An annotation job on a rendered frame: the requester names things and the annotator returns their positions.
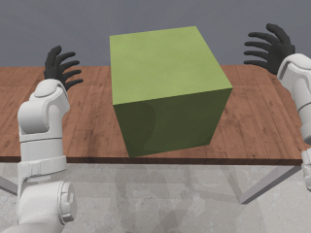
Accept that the carton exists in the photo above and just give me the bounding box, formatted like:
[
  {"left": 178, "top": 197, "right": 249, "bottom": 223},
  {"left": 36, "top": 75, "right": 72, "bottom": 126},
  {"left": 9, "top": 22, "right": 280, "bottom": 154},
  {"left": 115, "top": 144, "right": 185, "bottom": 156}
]
[{"left": 109, "top": 26, "right": 233, "bottom": 158}]

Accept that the robot left upper arm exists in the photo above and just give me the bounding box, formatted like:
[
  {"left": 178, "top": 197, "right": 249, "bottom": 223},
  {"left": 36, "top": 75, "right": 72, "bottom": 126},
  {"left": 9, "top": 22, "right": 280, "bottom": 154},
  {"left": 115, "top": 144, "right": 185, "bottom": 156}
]
[{"left": 0, "top": 181, "right": 78, "bottom": 233}]

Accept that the table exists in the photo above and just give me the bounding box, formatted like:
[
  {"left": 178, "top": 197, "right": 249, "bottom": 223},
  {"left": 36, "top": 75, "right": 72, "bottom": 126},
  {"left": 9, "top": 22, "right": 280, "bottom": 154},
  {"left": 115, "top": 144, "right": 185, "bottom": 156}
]
[{"left": 0, "top": 64, "right": 311, "bottom": 205}]

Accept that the robot right upper arm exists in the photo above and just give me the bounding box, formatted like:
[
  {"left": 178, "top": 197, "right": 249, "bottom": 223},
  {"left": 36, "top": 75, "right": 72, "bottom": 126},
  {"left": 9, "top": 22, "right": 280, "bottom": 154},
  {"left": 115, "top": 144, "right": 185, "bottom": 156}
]
[{"left": 301, "top": 148, "right": 311, "bottom": 192}]

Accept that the right robot hand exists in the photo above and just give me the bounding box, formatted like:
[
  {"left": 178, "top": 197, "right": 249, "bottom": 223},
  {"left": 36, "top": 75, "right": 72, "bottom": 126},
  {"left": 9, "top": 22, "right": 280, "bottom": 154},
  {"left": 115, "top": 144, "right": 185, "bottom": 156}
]
[{"left": 243, "top": 23, "right": 295, "bottom": 76}]

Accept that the robot left forearm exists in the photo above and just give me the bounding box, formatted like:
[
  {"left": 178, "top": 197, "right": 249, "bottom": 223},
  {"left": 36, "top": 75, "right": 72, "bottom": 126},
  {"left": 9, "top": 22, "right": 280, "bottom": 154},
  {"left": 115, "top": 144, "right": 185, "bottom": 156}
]
[{"left": 16, "top": 79, "right": 70, "bottom": 224}]

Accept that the robot right forearm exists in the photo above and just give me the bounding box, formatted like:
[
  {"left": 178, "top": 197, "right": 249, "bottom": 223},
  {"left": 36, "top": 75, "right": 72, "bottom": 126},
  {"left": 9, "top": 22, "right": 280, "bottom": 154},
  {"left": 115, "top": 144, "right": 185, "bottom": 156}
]
[{"left": 277, "top": 53, "right": 311, "bottom": 146}]

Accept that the left robot hand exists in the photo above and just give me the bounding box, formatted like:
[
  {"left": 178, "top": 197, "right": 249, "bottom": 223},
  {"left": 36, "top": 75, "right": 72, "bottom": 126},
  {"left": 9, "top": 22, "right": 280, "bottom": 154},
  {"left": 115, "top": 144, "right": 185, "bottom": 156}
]
[{"left": 44, "top": 46, "right": 84, "bottom": 92}]

